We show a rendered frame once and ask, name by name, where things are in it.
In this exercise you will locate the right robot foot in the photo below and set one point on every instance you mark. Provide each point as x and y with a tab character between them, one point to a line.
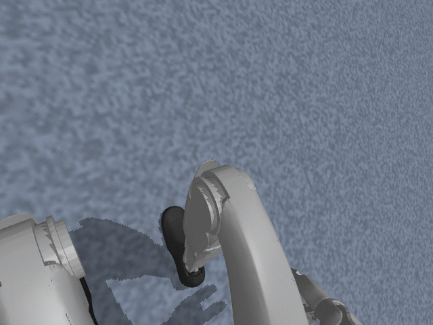
172	229

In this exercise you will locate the right robot arm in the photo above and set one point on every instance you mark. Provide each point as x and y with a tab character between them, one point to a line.
333	312

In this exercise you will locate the right robot hand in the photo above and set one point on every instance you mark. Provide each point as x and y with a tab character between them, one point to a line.
311	292

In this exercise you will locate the left robot foot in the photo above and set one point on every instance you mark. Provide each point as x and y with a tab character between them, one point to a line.
88	296

